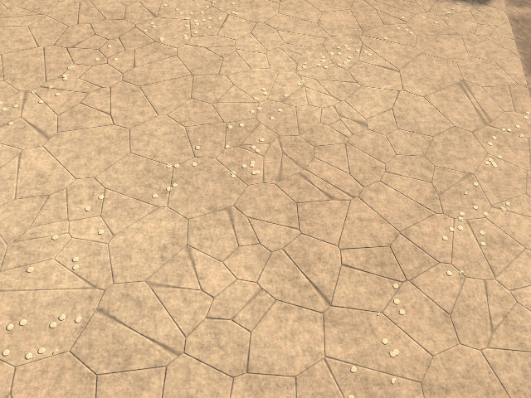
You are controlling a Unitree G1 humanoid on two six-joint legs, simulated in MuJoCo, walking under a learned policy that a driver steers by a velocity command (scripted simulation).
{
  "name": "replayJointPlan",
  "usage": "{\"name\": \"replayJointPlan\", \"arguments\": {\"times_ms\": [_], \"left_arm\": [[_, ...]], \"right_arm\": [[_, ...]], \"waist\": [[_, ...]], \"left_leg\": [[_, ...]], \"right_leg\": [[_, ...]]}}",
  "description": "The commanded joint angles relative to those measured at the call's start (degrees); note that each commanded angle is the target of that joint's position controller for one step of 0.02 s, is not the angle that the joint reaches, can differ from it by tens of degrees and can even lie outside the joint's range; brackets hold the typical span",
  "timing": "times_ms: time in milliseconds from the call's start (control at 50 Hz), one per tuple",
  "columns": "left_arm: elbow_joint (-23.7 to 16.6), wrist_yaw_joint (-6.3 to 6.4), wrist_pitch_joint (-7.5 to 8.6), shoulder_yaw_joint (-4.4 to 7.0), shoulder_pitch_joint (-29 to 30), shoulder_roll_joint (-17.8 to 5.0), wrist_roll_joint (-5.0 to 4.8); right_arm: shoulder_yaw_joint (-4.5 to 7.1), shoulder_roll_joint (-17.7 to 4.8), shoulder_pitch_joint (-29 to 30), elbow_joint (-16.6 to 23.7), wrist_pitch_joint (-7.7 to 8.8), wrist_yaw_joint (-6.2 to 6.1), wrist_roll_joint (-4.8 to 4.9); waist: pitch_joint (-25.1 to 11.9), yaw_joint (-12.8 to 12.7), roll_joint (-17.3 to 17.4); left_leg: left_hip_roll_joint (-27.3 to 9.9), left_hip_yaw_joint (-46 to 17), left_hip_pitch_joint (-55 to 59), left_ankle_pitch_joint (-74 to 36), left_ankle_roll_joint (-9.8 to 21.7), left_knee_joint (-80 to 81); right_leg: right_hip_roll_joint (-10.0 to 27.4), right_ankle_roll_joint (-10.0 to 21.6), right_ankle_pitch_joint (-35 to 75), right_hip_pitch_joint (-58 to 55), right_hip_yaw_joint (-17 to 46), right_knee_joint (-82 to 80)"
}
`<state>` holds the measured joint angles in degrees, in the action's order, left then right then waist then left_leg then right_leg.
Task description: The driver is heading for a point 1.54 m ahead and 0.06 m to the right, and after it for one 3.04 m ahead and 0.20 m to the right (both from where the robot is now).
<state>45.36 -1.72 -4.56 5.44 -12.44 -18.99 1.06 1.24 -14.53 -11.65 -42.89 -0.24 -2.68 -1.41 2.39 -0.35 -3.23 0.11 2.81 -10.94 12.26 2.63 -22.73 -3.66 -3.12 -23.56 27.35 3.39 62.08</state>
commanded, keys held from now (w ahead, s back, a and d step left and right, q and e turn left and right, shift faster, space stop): e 0.32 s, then no key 0.52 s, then w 0.16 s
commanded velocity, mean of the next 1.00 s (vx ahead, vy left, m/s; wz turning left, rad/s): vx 0.03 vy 0.00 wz -0.32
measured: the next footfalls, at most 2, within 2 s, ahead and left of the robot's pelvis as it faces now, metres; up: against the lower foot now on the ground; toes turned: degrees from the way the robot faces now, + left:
right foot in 0.24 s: -0.01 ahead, -0.12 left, +0.00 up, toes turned -11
left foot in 0.74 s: +0.05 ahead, +0.07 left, +0.00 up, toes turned -18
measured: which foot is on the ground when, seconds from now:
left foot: down 0.00-0.24, up 0.26-0.72, down 0.74-1.00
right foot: up 0.00-0.22, down 0.24-0.90, up 0.92-1.00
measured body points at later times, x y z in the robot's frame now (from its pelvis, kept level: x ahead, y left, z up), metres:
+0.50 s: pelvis -0.02 -0.05 +0.00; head +0.00 -0.08 +0.45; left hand +0.17 +0.19 -0.10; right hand -0.01 -0.34 -0.14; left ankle +0.02 +0.10 -0.68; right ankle -0.04 -0.11 -0.75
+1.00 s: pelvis +0.00 -0.02 +0.00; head +0.00 -0.02 +0.45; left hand +0.13 +0.21 -0.14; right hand -0.01 -0.30 -0.13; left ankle +0.01 +0.08 -0.75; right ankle -0.05 -0.11 -0.73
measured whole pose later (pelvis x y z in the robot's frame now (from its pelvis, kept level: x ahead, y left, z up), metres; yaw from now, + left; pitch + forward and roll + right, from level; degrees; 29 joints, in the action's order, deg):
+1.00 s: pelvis +0.00 -0.02 +0.00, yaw -17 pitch -1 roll +0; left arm 53.4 0.0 -0.9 0.5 -15.5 -15.3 2.0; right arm 1.2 -14.1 -14.4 -51.5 -0.6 -0.7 -1.0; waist 0.0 -0.2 -0.7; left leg 2.2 0.0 -7.8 14.9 3.4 -23.3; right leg -2.9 3.7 -23.1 13.6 1.1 35.6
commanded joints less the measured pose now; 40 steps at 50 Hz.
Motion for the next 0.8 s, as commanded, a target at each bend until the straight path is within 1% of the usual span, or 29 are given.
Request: {"name": "replayJointPlan", "arguments": {"times_ms": [20, 100, 140, 180, 200, 220, 240, 260, 280, 300, 320, 340, 360, 380, 400, 440, 500, 580, 640, 660, 680, 700, 720, 740, 760, 780, 800], "left_arm": [[-4.5, -0.64, -0.07, 0.17, 1.8, -2.9, -0.29], [-6.3, -1.06, -0.29, -0.63, 3.7, -1.9, -0.78], [-7.0, -1.01, -0.17, -0.78, 3.8, -1.9, -1.12], [-7.5, -0.97, 0.14, -0.81, 3.5, -2.1, -1.31], [-7.5, -0.9, 0.4, -0.86, 2.4, -1.8, -1.19], [-7.0, -0.59, 0.91, -0.9, 0.6, -1.6, -0.72], [-6.6, 0.05, 1.68, -0.5, -0.9, -3.6, 0.11], [-7.4, 0.71, 2.59, 0.6, -1.6, -10.0, 0.61], [-7.2, 0.63, 2.74, 2.27, -5.6, -15.1, -0.25], [-6.5, 0.73, 2.65, 1.64, -5.9, -11.9, -0.67], [-6.9, 1.03, 2.47, 0.71, -2.1, -9.0, -0.89], [-7.6, 1.35, 2.25, 0.04, 2.0, -7.0, -0.66], [-8.0, 1.8, 2.34, -0.35, 3.3, -5.9, -1.0], [-7.9, 1.88, 2.46, -0.74, 3.0, -5.0, -1.02], [-7.6, 1.84, 2.68, -0.89, 2.1, -4.8, -1.06], [-6.8, 1.85, 3.15, -1.01, 0.7, -4.9, -0.92], [-5.7, 2.11, 3.39, -1.38, -0.9, -4.7, -0.44], [-4.4, 2.23, 3.57, -1.9, -1.4, -4.7, 0.21], [-3.5, 2.25, 3.64, -2.3, -0.5, -4.5, 0.52], [-3.1, 2.32, 3.65, -2.48, -0.1, -4.4, 0.49], [-2.8, 2.46, 3.63, -2.72, 0.7, -4.1, 0.27], [-2.5, 2.66, 3.63, -3.09, 1.7, -3.6, -0.19], [-2.1, 2.76, 3.97, -3.69, 1.1, -2.2, -0.4], [-2.0, 2.61, 4.47, -4.49, -0.8, 0.1, -0.44], [-0.7, 2.61, 4.03, -4.24, -3.9, 0.1, -0.94], [1.0, 2.83, 3.63, -4.29, -3.4, -1.1, -0.11], [1.9, 2.8, 3.56, -4.14, -2.6, -1.5, 0.02]], "right_arm": [[2.66, -9.3, -3.8, 2.1, 0.48, 0.03, -0.06], [3.36, -10.6, -2.8, 2.4, 0.46, 0.97, -0.34], [3.76, -11.3, -2.3, 2.3, 0.34, 1.49, -0.43], [4.14, -12.0, -2.1, 2.1, 0.11, 1.8, -0.26], [4.31, -12.3, -1.5, 2.1, -0.08, 1.87, 0.07], [4.39, -12.3, -0.8, 2.0, -0.31, 1.86, 0.61], [4.32, -11.4, -2.9, 1.5, -0.48, 1.94, 0.51], [3.22, -6.6, -5.2, 3.1, -1.04, 2.27, -0.56], [2.55, -6.3, 1.3, 6.5, -2.11, 1.17, -0.47], [2.91, -8.0, 1.8, 5.9, -2.62, 0.98, -0.21], [3.1, -8.2, 1.1, 4.9, -2.51, 1.3, 0.63], [3.31, -8.8, -0.2, 3.8, -2.11, 1.58, 0.86], [3.6, -9.5, -1.5, 3.0, -2.05, 1.85, 0.24], [3.62, -9.6, -2.9, 2.1, -2.09, 2.16, -0.1], [3.56, -9.1, -3.4, 1.8, -2.26, 2.4, 0.01], [3.27, -8.1, -2.8, 1.7, -2.73, 2.58, 0.42], [2.96, -7.4, -1.3, 1.5, -3.32, 2.39, 0.35], [2.46, -6.4, 0.0, 1.1, -3.24, 2.04, 0.48], [2.11, -5.9, -0.4, 0.3, -2.89, 1.52, 0.98], [1.99, -5.7, -0.9, -0.1, -2.72, 1.29, 1.13], [1.78, -5.2, -2.0, -0.8, -2.47, 1.06, 1.18], [1.45, -4.4, -3.7, -1.7, -2.03, 0.84, 1.04], [1.22, -4.8, -4.4, -2.2, -1.25, 0.5, 0.48], [1.28, -7.5, -4.9, -2.2, -0.35, 0.12, -0.46], [1.51, -10.2, 0.0, -1.9, -0.11, 0.63, 0.47], [0.88, -7.4, 2.1, -1.8, 0.14, 1.33, 0.73], [0.43, -6.2, 2.7, -2.1, 0.37, 1.67, 0.7]], "waist": [[-3.9, 2.2, 12.0], [-4.3, 2.5, 13.2], [-4.8, 2.4, 14.2], [-5.2, 2.1, 14.7], [-5.4, 1.1, 14.1], [-5.6, -0.7, 12.4], [-6.1, -1.4, 6.7], [-6.1, 0.4, -9.9], [-4.4, -3.8, -12.2], [-3.3, -3.2, -5.1], [-1.0, -1.1, -3.6], [-0.6, 0.8, -3.0], [-1.5, 1.2, -4.2], [-3.6, 1.3, -4.1], [-4.8, 1.2, -3.2], [-4.8, 0.7, -2.1], [-3.2, -0.5, -3.2], [-1.9, -1.2, -3.3], [-1.9, -0.9, -3.4], [-2.1, -0.6, -3.2], [-2.3, 0.3, -2.6], [-2.4, 1.9, -1.4], [-3.3, 2.1, 0.7], [-5.2, 0.6, 6.3], [-3.1, -3.1, 10.9], [-3.2, -2.5, 9.9], [-2.0, -1.8, 9.8]], "left_leg": [[-14.8, -9.1, 12.6, -30.0, 9.7, 2.8], [-15.8, -5.9, 9.2, -28.3, 9.3, 1.8], [-16.2, -4.6, 7.4, -28.7, 8.8, 0.6], [-16.9, -4.0, 6.8, -27.8, 8.0, -1.3], [-16.7, -3.0, 5.7, -26.2, 6.9, -3.3], [-15.8, -1.0, 2.8, -21.7, 4.6, -6.8], [-13.9, 1.8, -3.1, -12.6, 0.9, -13.4], [-7.3, 6.8, -17.7, 17.3, -3.5, -28.6], [-0.6, 0.2, -24.0, 25.4, -4.4, -35.7], [-2.5, -3.5, -24.5, 22.5, -4.5, -40.5], [-3.0, -4.6, -24.0, 17.5, -4.4, -40.9], [-3.5, -4.9, -23.1, 13.2, -4.4, -39.0], [-3.1, -4.1, -22.0, 10.7, -4.7, -39.1], [-2.5, -3.6, -20.1, 9.2, -5.0, -39.9], [-2.2, -3.5, -19.2, 8.5, -5.2, -40.0], [-2.0, -3.5, -19.0, 7.9, -5.4, -37.8], [-1.9, -3.7, -18.4, 8.3, -5.1, -31.7], [-1.2, -3.7, -13.3, 9.9, -4.0, -23.1], [0.0, -3.3, -7.1, 10.8, -2.9, -16.5], [0.3, -3.2, -5.0, 10.4, -2.6, -13.6], [0.6, -3.0, -2.0, 8.0, -2.1, -8.7], [0.5, -2.9, 2.8, 1.9, -1.6, -0.4], [-2.5, -6.4, 8.9, -5.7, -1.2, 5.5], [-10.6, -14.8, 13.4, -11.3, 0.2, 7.8], [-14.3, -17.6, 4.9, -17.9, 4.3, 5.8], [-13.0, -15.8, 1.5, -14.6, 4.5, 5.3], [-9.8, -13.4, 0.9, -10.0, 2.5, 5.3]], "right_leg": [[1.1, -1.0, -1.7, 6.2, -1.7, -3.8], [2.3, 0.5, -3.1, -1.7, -4.8, -13.4], [2.0, 1.7, -3.5, -5.8, -6.6, -17.8], [1.7, 2.9, -2.5, -8.7, -7.7, -23.0], [1.5, 3.6, 0.4, -11.5, -8.3, -28.0], [0.9, 4.5, 7.0, -16.3, -8.5, -36.2], [2.9, 5.5, 12.8, -22.8, -2.8, -43.3], [19.2, 8.7, 26.2, -30.2, 18.3, -46.2], [26.3, 18.0, 43.2, -25.0, 26.1, -43.8], [23.7, 19.7, 43.5, -25.2, 21.6, -43.3], [19.8, 18.4, 40.0, -22.6, 17.1, -43.7], [16.0, 16.0, 37.4, -22.1, 13.5, -44.1], [14.2, 15.2, 39.6, -22.6, 11.5, -43.9], [13.2, 15.0, 42.5, -23.3, 10.1, -43.6], [13.2, 15.0, 43.6, -23.7, 9.6, -43.5], [13.5, 15.0, 41.8, -24.4, 9.9, -44.0], [13.9, 15.3, 35.3, -24.4, 11.4, -45.2], [14.1, 15.7, 29.4, -21.6, 12.7, -45.2], [13.9, 15.6, 29.4, -18.5, 13.7, -44.1], [13.8, 15.3, 29.8, -17.9, 14.3, -43.4], [13.4, 14.6, 29.9, -17.2, 14.4, -42.4], [12.5, 13.0, 29.5, -15.4, 14.1, -41.1], [11.5, 10.3, 26.3, -12.3, 14.0, -40.6], [8.5, 7.8, 20.3, -10.0, 11.1, -37.5], [2.3, 6.8, 9.6, -13.8, 5.7, -39.6], [3.2, 6.4, 10.2, -19.1, 5.5, -41.4], [3.6, 6.4, 13.5, -19.8, 6.6, -42.9]]}}
Keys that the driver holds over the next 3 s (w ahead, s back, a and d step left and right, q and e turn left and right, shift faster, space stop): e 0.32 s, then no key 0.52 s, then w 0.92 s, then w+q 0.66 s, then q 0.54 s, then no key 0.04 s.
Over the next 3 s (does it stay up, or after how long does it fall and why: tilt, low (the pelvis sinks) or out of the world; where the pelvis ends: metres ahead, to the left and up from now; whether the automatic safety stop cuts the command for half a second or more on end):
stays up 0.81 -0.20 -0.01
